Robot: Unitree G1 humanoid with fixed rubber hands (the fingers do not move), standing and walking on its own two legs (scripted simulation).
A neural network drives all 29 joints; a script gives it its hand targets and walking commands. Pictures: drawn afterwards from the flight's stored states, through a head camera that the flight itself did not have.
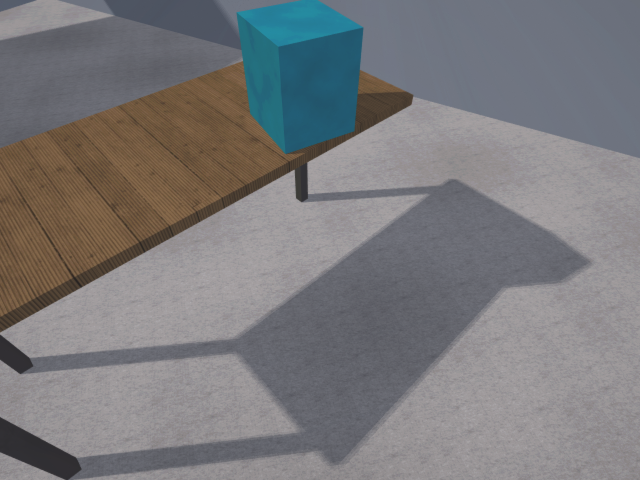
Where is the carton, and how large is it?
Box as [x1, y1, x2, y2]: [236, 0, 362, 153]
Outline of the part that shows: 317,0 300,0 236,12 250,113 285,153 353,131 354,129 362,27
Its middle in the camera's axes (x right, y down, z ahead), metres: -0.05 -0.40 +0.94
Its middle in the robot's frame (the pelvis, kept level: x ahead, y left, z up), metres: +0.99 +0.07 +0.03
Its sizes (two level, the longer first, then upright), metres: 0.210 0.200 0.250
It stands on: a table, 0.68 m high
